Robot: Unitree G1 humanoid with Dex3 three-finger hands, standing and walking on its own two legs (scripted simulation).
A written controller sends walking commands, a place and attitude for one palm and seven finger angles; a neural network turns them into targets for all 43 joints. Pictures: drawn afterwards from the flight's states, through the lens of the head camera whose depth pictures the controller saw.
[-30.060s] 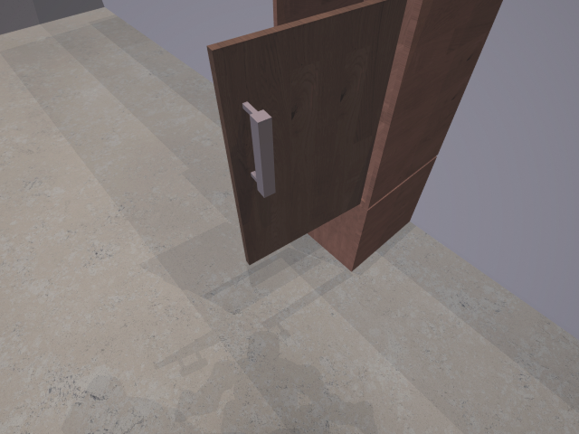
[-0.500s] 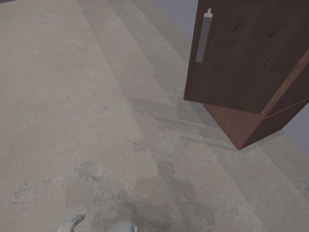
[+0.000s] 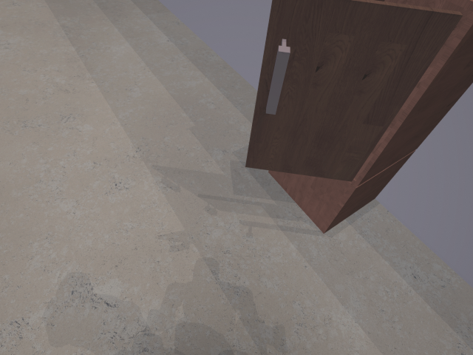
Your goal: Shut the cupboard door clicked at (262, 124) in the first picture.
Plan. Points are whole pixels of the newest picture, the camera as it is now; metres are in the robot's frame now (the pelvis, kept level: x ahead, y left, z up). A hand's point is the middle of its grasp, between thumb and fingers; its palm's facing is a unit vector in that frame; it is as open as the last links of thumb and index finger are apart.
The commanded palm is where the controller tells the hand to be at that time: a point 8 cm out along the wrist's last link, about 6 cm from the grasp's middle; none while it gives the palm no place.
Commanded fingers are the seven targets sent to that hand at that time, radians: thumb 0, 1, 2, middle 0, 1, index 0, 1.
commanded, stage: take the last steps up to it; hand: left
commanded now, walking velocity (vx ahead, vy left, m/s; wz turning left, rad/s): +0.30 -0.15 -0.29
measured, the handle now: (277, 78) +0.74 -0.06 +0.05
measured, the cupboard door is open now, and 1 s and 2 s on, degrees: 50 50 50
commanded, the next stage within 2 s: come to a stop and stand still in 0.76 s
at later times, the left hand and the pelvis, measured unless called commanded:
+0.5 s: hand out of the picture +0.10 +0.14 -0.21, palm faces -0.06 -0.99 -0.11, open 7.3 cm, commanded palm none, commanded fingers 0.00 0.90 0.90 -0.20 -0.30 -0.20 -0.30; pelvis +0.11 -0.03 -0.02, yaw -4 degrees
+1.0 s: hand (215, 243) +0.38 +0.06 -0.18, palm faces -0.19 -0.96 -0.19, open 7.3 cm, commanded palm none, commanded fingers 0.00 0.90 0.90 -0.20 -0.30 -0.20 -0.30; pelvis +0.25 -0.11 -0.01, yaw -8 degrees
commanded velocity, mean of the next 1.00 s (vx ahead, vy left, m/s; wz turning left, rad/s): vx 0.15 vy -0.09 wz -0.09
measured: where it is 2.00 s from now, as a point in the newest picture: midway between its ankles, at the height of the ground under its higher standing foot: (243, 341)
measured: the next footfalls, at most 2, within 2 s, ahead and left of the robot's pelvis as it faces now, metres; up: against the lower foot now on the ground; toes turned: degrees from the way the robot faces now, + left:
right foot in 0.18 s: +0.03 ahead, -0.15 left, +0.00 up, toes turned -7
left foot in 0.50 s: +0.25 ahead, +0.05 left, +0.00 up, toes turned +4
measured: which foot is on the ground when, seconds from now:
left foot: down 0.00-0.18, up 0.20-0.48, down 0.50-1.00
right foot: up 0.00-0.16, down 0.18-0.52, up 0.54-0.98, down 1.00-1.00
